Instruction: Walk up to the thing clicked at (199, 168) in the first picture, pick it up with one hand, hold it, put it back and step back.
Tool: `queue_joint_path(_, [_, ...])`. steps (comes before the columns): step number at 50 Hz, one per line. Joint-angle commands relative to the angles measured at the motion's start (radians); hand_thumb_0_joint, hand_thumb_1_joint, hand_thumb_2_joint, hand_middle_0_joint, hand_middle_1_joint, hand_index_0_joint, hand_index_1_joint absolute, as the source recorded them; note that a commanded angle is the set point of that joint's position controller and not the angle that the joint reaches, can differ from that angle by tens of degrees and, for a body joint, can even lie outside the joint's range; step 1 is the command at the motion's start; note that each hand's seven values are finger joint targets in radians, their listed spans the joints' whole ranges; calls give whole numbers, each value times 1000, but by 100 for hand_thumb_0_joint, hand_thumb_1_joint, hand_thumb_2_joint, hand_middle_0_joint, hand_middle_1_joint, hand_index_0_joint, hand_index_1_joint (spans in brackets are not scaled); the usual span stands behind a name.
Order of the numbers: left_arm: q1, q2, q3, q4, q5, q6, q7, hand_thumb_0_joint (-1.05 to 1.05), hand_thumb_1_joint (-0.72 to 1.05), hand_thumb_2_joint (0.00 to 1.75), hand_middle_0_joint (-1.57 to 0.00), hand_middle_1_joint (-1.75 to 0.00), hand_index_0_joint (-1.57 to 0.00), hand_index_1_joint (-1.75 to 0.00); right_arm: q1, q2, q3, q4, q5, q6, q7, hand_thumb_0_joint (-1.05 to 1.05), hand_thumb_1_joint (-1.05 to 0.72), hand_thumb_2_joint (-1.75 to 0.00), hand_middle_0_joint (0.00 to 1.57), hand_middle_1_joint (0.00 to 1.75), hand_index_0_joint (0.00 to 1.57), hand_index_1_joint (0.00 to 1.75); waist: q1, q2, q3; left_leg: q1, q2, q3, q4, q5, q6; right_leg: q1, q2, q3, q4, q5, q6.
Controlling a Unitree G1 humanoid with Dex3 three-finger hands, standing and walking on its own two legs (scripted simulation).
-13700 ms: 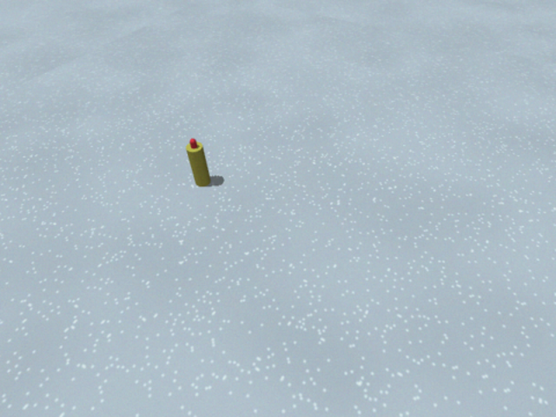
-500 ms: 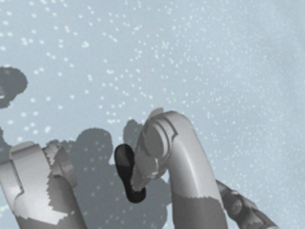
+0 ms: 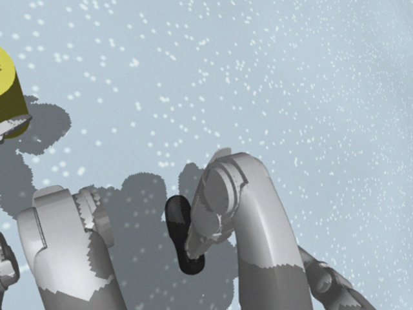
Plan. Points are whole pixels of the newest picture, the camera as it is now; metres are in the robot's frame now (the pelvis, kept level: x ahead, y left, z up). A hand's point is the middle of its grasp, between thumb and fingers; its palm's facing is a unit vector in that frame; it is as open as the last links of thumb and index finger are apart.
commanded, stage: settle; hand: left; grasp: from the side
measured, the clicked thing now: out of the picture +0.47 +0.25 -0.16
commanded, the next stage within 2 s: lift in 1.42 s
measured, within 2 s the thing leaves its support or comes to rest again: neither
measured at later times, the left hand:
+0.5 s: hand out of the picture +0.46 +0.28 -0.05, palm faces +0.21 -0.98 -0.07, open 11.0 cm
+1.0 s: hand out of the picture +0.47 +0.27 +0.00, palm faces +0.22 -0.97 -0.05, open 11.0 cm
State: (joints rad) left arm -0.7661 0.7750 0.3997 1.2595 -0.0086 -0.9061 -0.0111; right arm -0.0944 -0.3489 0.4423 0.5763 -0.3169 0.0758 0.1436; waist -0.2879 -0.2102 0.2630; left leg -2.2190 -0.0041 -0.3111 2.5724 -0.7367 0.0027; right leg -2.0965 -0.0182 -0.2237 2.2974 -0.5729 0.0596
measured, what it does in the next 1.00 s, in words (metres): stands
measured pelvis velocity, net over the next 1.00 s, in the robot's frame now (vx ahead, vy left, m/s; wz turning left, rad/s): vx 0.02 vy -0.02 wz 0.15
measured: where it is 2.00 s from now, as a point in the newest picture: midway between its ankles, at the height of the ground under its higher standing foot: (141, 275)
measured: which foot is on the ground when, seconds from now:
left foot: down 0.00-1.00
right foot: down 0.00-1.00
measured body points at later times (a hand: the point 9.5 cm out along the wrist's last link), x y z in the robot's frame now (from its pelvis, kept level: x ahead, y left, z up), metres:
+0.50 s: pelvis +0.01 -0.01 +0.02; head +0.22 +0.12 +0.40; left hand +0.44 +0.33 -0.05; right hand +0.14 -0.26 -0.06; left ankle +0.07 +0.12 -0.28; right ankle +0.15 -0.13 -0.28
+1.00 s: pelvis +0.02 -0.02 +0.05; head +0.23 +0.07 +0.43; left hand +0.45 +0.32 +0.01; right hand +0.16 -0.27 -0.06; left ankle +0.07 +0.12 -0.28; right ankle +0.15 -0.13 -0.28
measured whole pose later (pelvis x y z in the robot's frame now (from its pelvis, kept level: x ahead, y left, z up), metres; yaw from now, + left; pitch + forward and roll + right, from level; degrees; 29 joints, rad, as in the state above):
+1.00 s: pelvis +0.02 -0.02 +0.05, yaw +9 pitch +33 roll -7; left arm -0.77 0.49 0.39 1.00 -0.07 -0.55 -0.18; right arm 0.11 -0.32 0.11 0.62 -0.09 0.06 0.07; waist -0.19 0.00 -0.06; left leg -2.19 0.00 -0.12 2.34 -0.73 -0.01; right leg -2.17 -0.06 -0.07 2.23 -0.63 0.01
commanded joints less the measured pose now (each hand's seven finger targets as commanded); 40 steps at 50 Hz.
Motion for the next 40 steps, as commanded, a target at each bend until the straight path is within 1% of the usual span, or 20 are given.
queue_joint_path(1, [-424,227,32,-399,-38,-91,4,0,13,117,-125,-132,-124,-135,140,-333,-151,9,15,11,-26,0,-93,-91,20,30,20,30,-73,722,-844,548,53,91,-382,266,-33,372,54,-31,-137,224,-79])
queue_joint_path(3, [-410,187,8,-404,-32,-60,0,0,14,119,-127,-134,-126,-137,164,-328,-168,12,27,12,-28,0,-93,-91,20,30,20,30,-74,726,-851,560,52,88,-391,282,-36,345,51,-32,-130,234,-82])
queue_joint_path(5, [-376,149,1,-398,-33,-29,-5,0,14,120,-128,-135,-127,-138,176,-322,-189,1,40,14,-29,0,-93,-91,20,30,20,30,-59,699,-841,538,48,93,-406,262,-34,323,47,-26,-138,217,-85])
queue_joint_path(7, [-343,93,-29,-395,-33,3,-22,0,15,121,-130,-138,-129,-140,188,-320,-212,3,58,13,-28,0,-92,-91,20,30,20,30,-45,691,-804,524,45,87,-434,230,-35,262,40,-28,-132,188,-87])
queue_joint_path(8, [-353,95,-29,-413,-33,18,-27,0,14,122,-132,-140,-131,-142,206,-319,-221,6,65,13,-28,0,-92,-91,20,30,20,30,-42,696,-812,531,44,89,-439,223,-33,254,38,-27,-136,181,-88])
queue_joint_path(11, [-327,0,-87,-416,-53,63,-61,0,14,124,-132,-141,-131,-143,232,-302,-252,8,95,11,-27,0,-92,-90,20,30,20,30,-36,626,-812,475,30,108,-439,194,-20,240,36,-16,-152,167,-88])
queue_joint_path(14, [-304,3,-50,-418,-73,106,-72,0,11,121,-128,-138,-128,-140,265,-286,-278,8,122,9,-30,0,-91,-90,20,30,20,30,-9,542,-837,403,19,133,-440,159,-2,274,36,0,-176,135,-85])
queue_joint_path(15, [-321,-12,-63,-446,-81,114,-77,0,9,121,-128,-138,-128,-140,273,-279,-286,4,129,8,-30,0,-91,-90,20,30,20,30,-3,533,-857,396,15,142,-444,147,2,287,36,6,-184,126,-85])
queue_joint_path(17, [-330,-1,-36,-462,-91,130,-83,0,5,120,-127,-137,-126,-139,266,-273,-306,-5,150,5,-36,0,-91,-90,20,30,20,30,19,525,-883,409,12,145,-465,110,4,260,31,16,-187,92,-88])
queue_joint_path(19, [-363,-11,-40,-495,-94,139,-87,0,9,120,-125,-136,-124,-138,278,-270,-321,-6,160,5,-39,0,-90,-90,20,30,20,30,22,529,-900,404,9,151,-483,81,6,264,28,24,-194,68,-89])
queue_joint_path(21, [-389,15,-33,-550,-92,144,-92,0,8,120,-126,-136,-125,-139,274,-261,-338,-9,174,1,-47,0,-90,-90,20,30,20,30,42,543,-935,431,8,162,-496,67,6,250,26,38,-201,52,-93])
queue_joint_path(22, [-381,34,-7,-560,-93,146,-94,0,8,121,-126,-137,-125,-139,289,-258,-343,-5,176,2,-50,0,-90,-90,20,30,20,30,48,557,-956,449,7,167,-501,84,3,258,23,45,-199,63,-93])
queue_joint_path(24, [-388,23,-18,-606,-98,153,-104,0,10,120,-126,-136,-125,-138,303,-254,-355,1,182,2,-58,0,-90,-90,20,30,20,30,55,587,-1002,496,7,173,-510,135,-3,263,18,56,-194,100,-96])
queue_joint_path(26, [-401,29,-6,-652,-107,163,-105,0,10,120,-124,-134,-123,-137,310,-237,-363,4,190,-2,-65,0,-91,-90,20,30,20,30,72,603,-1057,521,5,190,-509,179,-4,282,18,73,-195,125,-100])
queue_joint_path(27, [-373,21,9,-617,-112,174,-105,0,8,121,-125,-136,-124,-139,322,-222,-357,8,195,-1,-67,0,-91,-90,20,30,20,30,72,597,-1054,525,5,195,-512,195,-4,286,15,78,-199,136,-99])
queue_joint_path(28, [-425,12,-3,-657,-119,175,-107,0,5,121,-126,-137,-124,-139,329,-228,-368,15,197,-3,-70,0,-91,-91,20,30,20,30,65,605,-1061,529,6,197,-510,210,-4,285,15,82,-197,149,-100])
queue_joint_path(31, [-438,-9,-4,-637,-126,193,-108,0,2,122,-127,-138,-125,-141,347,-215,-382,22,204,-9,-80,0,-92,-91,20,30,20,30,51,544,-1064,483,0,216,-491,216,8,334,16,96,-226,162,-93])
queue_joint_path(35, [-379,-22,0,-540,-107,211,-124,0,-4,121,-126,-137,-125,-140,356,-199,-388,37,210,-14,-81,0,-92,-91,20,30,20,30,62,485,-1037,459,-1,226,-498,252,13,348,10,105,-236,181,-92])
queue_joint_path(39, [-337,-52,14,-486,-114,230,-156,0,-5,121,-124,-136,-123,-139,365,-205,-402,24,217,-12,-82,0,-92,-91,20,30,20,30,75,459,-1075,492,-3,231,-505,297,12,364,5,105,-241,204,-91])
queue_joint_path(40, [-370,-37,13,-521,-109,232,-161,0,-6,119,-124,-135,-123,-138,374,-206,-406,23,217,-14,-82,0,-92,-91,20,30,20,30,79,467,-1095,494,-2,233,-509,301,10,374,6,106,-240,207,-93])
